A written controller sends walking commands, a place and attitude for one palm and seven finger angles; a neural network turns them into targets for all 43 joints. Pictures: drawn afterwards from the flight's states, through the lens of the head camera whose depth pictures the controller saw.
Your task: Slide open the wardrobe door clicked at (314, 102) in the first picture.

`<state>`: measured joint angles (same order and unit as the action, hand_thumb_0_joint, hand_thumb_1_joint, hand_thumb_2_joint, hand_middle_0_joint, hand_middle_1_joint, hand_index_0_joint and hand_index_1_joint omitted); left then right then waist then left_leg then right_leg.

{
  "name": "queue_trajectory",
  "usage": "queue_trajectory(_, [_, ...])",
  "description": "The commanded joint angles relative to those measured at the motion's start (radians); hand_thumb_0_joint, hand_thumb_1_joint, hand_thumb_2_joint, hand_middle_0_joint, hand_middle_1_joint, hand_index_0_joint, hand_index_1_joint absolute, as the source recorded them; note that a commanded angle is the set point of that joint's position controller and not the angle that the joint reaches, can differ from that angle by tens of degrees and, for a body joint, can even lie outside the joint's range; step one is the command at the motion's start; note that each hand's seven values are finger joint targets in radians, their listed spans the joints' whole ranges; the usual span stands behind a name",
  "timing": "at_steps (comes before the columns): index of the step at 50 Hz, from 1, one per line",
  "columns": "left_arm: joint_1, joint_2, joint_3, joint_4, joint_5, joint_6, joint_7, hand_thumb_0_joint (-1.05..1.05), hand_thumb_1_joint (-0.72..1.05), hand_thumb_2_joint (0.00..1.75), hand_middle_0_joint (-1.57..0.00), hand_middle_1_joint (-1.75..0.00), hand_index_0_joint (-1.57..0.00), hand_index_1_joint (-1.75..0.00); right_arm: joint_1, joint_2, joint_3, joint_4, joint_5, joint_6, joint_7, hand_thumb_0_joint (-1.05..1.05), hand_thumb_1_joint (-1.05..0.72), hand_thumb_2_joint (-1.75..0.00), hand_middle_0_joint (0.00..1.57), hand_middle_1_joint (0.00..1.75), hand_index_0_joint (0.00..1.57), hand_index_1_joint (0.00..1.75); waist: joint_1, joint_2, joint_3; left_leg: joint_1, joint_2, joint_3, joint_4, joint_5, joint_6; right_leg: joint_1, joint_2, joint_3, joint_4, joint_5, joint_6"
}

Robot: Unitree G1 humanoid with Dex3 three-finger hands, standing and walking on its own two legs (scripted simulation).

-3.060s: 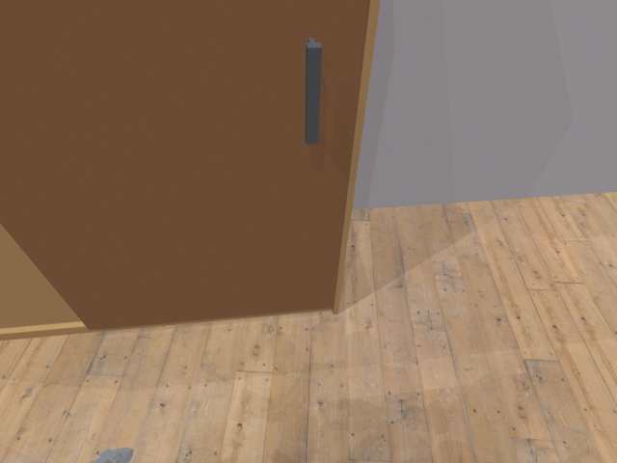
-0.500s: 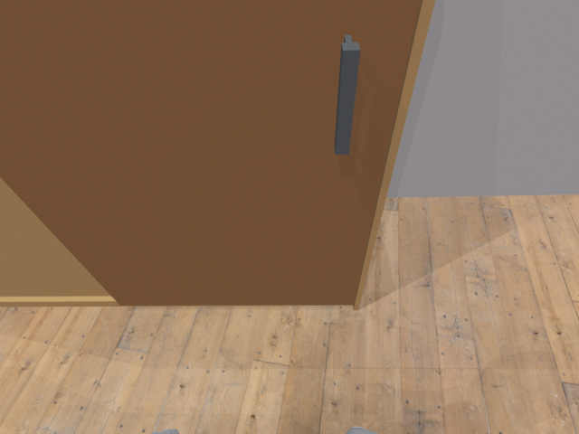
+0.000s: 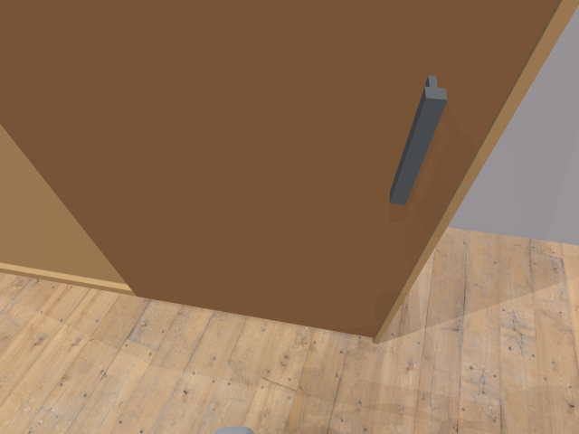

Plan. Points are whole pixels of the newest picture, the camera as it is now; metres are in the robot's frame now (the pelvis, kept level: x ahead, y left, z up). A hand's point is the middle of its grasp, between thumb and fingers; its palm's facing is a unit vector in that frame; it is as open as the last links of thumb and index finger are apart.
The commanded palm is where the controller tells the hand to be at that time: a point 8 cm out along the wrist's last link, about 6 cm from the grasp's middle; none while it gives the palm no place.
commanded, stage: come to a stop and stand still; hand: right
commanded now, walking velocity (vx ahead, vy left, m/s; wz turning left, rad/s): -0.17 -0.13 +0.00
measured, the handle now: (413, 144) +0.50 -0.13 +0.13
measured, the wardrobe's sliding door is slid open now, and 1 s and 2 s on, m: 0.00 0.00 0.00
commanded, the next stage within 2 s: look again from close up in 1.98 s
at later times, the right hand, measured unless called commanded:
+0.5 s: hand out of the picture -0.02 -0.22 -0.18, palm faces +0.11 +0.98 -0.18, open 7.4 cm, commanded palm none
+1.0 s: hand out of the picture -0.02 -0.17 -0.18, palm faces -0.02 +0.98 -0.21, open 7.3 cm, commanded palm none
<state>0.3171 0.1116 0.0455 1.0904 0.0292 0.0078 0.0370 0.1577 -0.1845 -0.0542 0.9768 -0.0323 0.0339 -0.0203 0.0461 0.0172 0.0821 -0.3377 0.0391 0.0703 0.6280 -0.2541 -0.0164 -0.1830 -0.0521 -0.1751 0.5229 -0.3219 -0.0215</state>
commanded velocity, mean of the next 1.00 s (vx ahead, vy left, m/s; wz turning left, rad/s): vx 0.03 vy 0.02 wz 0.00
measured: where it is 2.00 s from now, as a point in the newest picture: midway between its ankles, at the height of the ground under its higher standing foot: outside the picture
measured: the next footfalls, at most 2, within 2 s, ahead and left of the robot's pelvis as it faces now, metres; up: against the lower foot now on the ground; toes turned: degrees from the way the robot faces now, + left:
left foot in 0.02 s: +0.07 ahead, +0.12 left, +0.00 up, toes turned +5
right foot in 0.42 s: -0.03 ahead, -0.13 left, +0.00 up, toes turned -2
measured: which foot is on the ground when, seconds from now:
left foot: up 0.00-0.00, down 0.02-0.44, up 0.46-0.84, down 0.86-1.00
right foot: down 0.00-0.04, up 0.06-0.40, down 0.42-1.00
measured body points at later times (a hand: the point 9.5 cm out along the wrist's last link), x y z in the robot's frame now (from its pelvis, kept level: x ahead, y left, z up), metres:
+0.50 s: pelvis -0.05 -0.03 +0.00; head -0.06 -0.06 +0.45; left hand +0.02 +0.21 -0.13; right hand -0.03 -0.27 -0.17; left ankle +0.02 +0.11 -0.72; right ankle -0.08 -0.13 -0.74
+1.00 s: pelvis -0.05 +0.00 -0.01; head -0.03 +0.00 +0.44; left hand -0.07 +0.22 -0.16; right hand -0.02 -0.22 -0.16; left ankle -0.05 +0.11 -0.73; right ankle -0.07 -0.13 -0.73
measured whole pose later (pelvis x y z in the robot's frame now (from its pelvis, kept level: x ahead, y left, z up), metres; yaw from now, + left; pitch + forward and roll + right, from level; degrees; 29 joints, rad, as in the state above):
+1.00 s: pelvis -0.05 +0.00 -0.01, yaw +0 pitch -1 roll +1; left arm 0.33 0.14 0.01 1.09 0.01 0.00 0.02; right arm 0.26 -0.16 -0.01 1.10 -0.02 -0.02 -0.05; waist 0.05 -0.01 0.05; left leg -0.24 0.00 0.06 0.58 -0.32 0.01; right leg -0.22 -0.05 -0.01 0.60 -0.35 0.02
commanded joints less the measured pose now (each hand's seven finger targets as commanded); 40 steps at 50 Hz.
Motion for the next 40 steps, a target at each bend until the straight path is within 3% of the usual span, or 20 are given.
queue_trajectory(1, [0.086,0.101,0.043,-0.06,-0.02,-0.005,0.001,0.0,0.9,0.9,-0.2,-0.3,-0.2,-0.3,0.169,-0.164,-0.036,-0.009,-0.005,-0.04,-0.022,0.0,-0.9,-0.9,0.2,0.3,0.2,0.3,-0.052,0.17,-0.205,0.327,0.28,-0.245,-0.169,0.877,0.094,-0.149,-0.036,0.036,0.264,0.094,0.033])
queue_trajectory(2, [0.063,0.089,0.039,-0.08,-0.026,0.009,0.005,0.0,0.9,0.9,-0.2,-0.3,-0.2,-0.3,0.186,-0.181,-0.035,-0.009,0.006,-0.041,-0.021,0.0,-0.9,-0.9,0.2,0.3,0.2,0.3,-0.071,0.203,-0.223,0.321,0.395,-0.283,-0.162,1.165,0.205,-0.203,0.038,0.093,0.407,-0.316,0.047])
queue_trajectory(3, [0.044,0.082,0.041,-0.074,-0.026,0.022,0.009,0.0,0.9,0.9,-0.2,-0.3,-0.2,-0.3,0.156,-0.166,-0.032,-0.013,0.005,-0.038,-0.025,0.0,-0.9,-0.9,0.2,0.3,0.2,0.3,-0.067,0.159,-0.213,0.291,0.38,-0.223,-0.179,1.075,0.236,-0.216,0.031,0.159,0.528,-0.305,0.044])
queue_trajectory(4, [0.031,0.08,0.038,-0.071,-0.021,0.033,0.007,0.0,0.9,0.9,-0.2,-0.3,-0.2,-0.3,0.123,-0.151,-0.037,-0.021,0.005,-0.036,-0.031,0.0,-0.9,-0.9,0.2,0.3,0.2,0.3,-0.065,0.194,-0.203,0.248,0.351,-0.229,-0.195,0.96,0.235,-0.246,0.024,0.185,0.603,-0.287,0.05])
queue_trajectory(6, [0.01,0.103,0.044,-0.061,-0.017,0.041,0.001,0.0,0.9,0.9,-0.2,-0.3,-0.2,-0.3,0.073,-0.133,-0.029,-0.033,0.01,-0.032,-0.034,0.0,-0.9,-0.9,0.2,0.3,0.2,0.3,-0.053,0.126,-0.148,0.213,0.309,-0.204,-0.208,0.836,0.219,-0.287,0.022,0.199,0.692,-0.2,0.064])
queue_trajectory(7, [0.013,0.102,0.044,-0.059,-0.016,0.042,-0.002,0.0,0.9,0.9,-0.2,-0.3,-0.2,-0.3,0.064,-0.132,-0.032,-0.036,0.011,-0.032,-0.037,0.0,-0.9,-0.9,0.2,0.3,0.2,0.3,-0.048,0.074,-0.16,0.222,0.297,-0.181,-0.21,0.789,0.21,-0.295,0.02,0.198,0.687,-0.166,0.07])
queue_trajectory(10, [-0.015,0.102,0.042,-0.071,-0.01,0.052,-0.013,0.0,0.9,0.9,-0.2,-0.3,-0.2,-0.3,0.07,-0.138,-0.036,-0.038,0.006,-0.033,-0.038,0.0,-0.9,-0.9,0.2,0.3,0.2,0.3,-0.054,0.095,-0.13,0.162,0.282,-0.173,-0.253,0.59,0.196,-0.284,0.017,0.19,0.631,-0.115,0.083])
queue_trajectory(16, [-0.046,0.097,0.026,-0.103,-0.013,0.026,-0.028,0.0,0.9,0.9,-0.2,-0.3,-0.2,-0.3,0.091,-0.162,-0.043,-0.037,-0.008,-0.028,-0.024,0.0,-0.9,-0.9,0.2,0.3,0.2,0.3,-0.08,0.181,-0.125,0.139,0.252,-0.227,-0.328,0.148,0.189,-0.173,0.021,0.138,0.273,-0.139,0.062])
queue_trajectory(18, [0.004,0.094,0.018,-0.088,-0.016,0.012,-0.026,0.0,0.9,0.9,-0.2,-0.3,-0.2,-0.3,0.075,-0.162,-0.04,-0.031,-0.005,-0.026,-0.021,0.0,-0.9,-0.9,0.2,0.3,0.2,0.3,-0.056,0.168,-0.14,0.087,0.226,-0.218,-0.322,0.025,0.164,-0.053,0.029,0.116,0.098,-0.085,0.052])
queue_trajectory(19, [0.053,0.089,0.011,-0.066,-0.016,0.005,-0.024,0.0,0.9,0.9,-0.2,-0.3,-0.2,-0.3,0.06,-0.151,-0.036,-0.028,0.002,-0.022,-0.018,0.0,-0.9,-0.9,0.2,0.3,0.2,0.3,-0.03,0.161,-0.145,0.022,0.188,-0.188,-0.306,-0.078,0.125,0.058,0.037,0.105,-0.035,-0.001,0.045])
queue_trajectory(20, [0.088,0.11,0.011,-0.051,-0.017,-0.003,-0.022,0.0,0.9,0.9,-0.2,-0.3,-0.2,-0.3,0.053,-0.125,-0.027,-0.026,0.01,-0.019,-0.015,0.0,-0.9,-0.9,0.2,0.3,0.2,0.3,-0.013,0.081,-0.13,-0.058,0.14,-0.149,-0.264,-0.19,0.078,0.143,0.017,0.137,-0.137,0.032,0.042])
queue_trajectory(21, [0.08,0.172,0.02,-0.058,-0.006,-0.014,-0.018,0.0,0.9,0.9,-0.2,-0.3,-0.2,-0.3,0.075,-0.076,-0.015,-0.03,0.021,-0.015,-0.01,0.0,-0.9,-0.9,0.2,0.3,0.2,0.3,-0.02,-0.126,-0.106,-0.128,0.057,-0.093,-0.148,-0.217,0.028,0.113,-0.116,0.332,-0.254,-0.09,0.0])
queue_trajectory(22, [0.036,0.226,0.026,-0.083,0.0,-0.013,-0.013,0.0,0.9,0.9,-0.2,-0.3,-0.2,-0.3,0.06,-0.034,-0.005,-0.034,0.02,-0.013,-0.006,0.0,-0.9,-0.9,0.2,0.3,0.2,0.3,-0.019,-0.29,-0.025,-0.118,-0.004,-0.014,-0.028,-0.199,-0.009,-0.044,-0.256,0.487,-0.382,-0.241,-0.045])
queue_trajectory(23, [-0.038,0.234,0.016,-0.108,0.007,-0.009,-0.011,0.0,0.9,0.9,-0.2,-0.3,-0.2,-0.3,0.043,-0.041,-0.007,-0.03,0.015,-0.012,-0.003,0.0,-0.9,-0.9,0.2,0.3,0.2,0.3,-0.037,-0.271,0.056,-0.079,0.005,-0.049,0.055,-0.171,-0.008,-0.196,-0.293,0.529,-0.441,-0.332,-0.091])
queue_trajectory(24, [-0.069,0.203,0.009,-0.103,0.008,-0.017,-0.005,0.0,0.9,0.9,-0.2,-0.3,-0.2,-0.3,0.039,-0.054,-0.011,-0.006,0.002,-0.004,-0.003,0.0,-0.9,-0.9,0.2,0.3,0.2,0.3,-0.034,-0.286,0.086,-0.066,0.013,-0.083,0.126,-0.151,-0.01,-0.229,-0.262,0.509,-0.476,-0.333,-0.076])
queue_trajectory(27, [-0.049,0.18,-0.001,-0.094,-0.001,-0.026,0.01,0.0,0.9,0.9,-0.2,-0.3,-0.2,-0.3,0.138,-0.053,-0.015,0.045,-0.002,-0.006,0.017,0.0,-0.9,-0.9,0.2,0.3,0.2,0.3,-0.062,-0.157,0.105,-0.161,-0.013,-0.099,0.279,-0.069,-0.013,-0.123,-0.209,0.398,-0.426,-0.19,-0.06])
queue_trajectory(31, [0.045,0.184,0.008,-0.064,-0.005,-0.033,0.021,0.0,0.9,0.9,-0.2,-0.3,-0.2,-0.3,0.153,-0.053,-0.012,0.057,-0.001,-0.009,0.022,0.0,-0.9,-0.9,0.2,0.3,0.2,0.3,-0.03,-0.138,0.044,-0.23,-0.004,-0.091,0.312,-0.041,-0.035,0.063,-0.206,0.336,-0.369,0.051,-0.082])
queue_trajectory(35, [0.115,0.18,0.011,-0.028,0.001,-0.033,0.03,0.0,0.9,0.9,-0.2,-0.3,-0.2,-0.3,0.105,-0.035,-0.003,0.039,0.005,-0.008,0.022,0.0,-0.9,-0.9,0.2,0.3,0.2,0.3,0.0,-0.16,-0.008,-0.191,0.013,-0.064,0.191,-0.117,-0.036,0.161,-0.236,0.325,-0.279,0.413,-0.127])
queue_trajectory(38, [0.097,0.185,0.012,-0.014,0.002,-0.027,0.027,0.0,0.9,0.9,-0.2,-0.3,-0.2,-0.3,0.104,-0.009,0.009,0.044,0.015,-0.014,0.019,0.0,-0.9,-0.9,0.2,0.3,0.2,0.3,-0.003,-0.195,-0.051,-0.053,0.002,-0.032,0.029,-0.168,-0.024,0.131,-0.224,0.302,-0.222,0.511,-0.133])
queue_trajectory(40, [0.074,0.185,0.015,-0.002,-0.003,-0.025,0.023,0.0,0.9,0.9,-0.2,-0.3,-0.2,-0.3,0.154,-0.004,0.008,0.073,0.018,-0.022,0.014,0.0,-0.9,-0.9,0.2,0.3,0.2,0.3,-0.031,-0.193,-0.063,0.059,-0.01,-0.011,-0.096,-0.059,-0.018,0.073,-0.198,0.282,-0.178,0.482,-0.107])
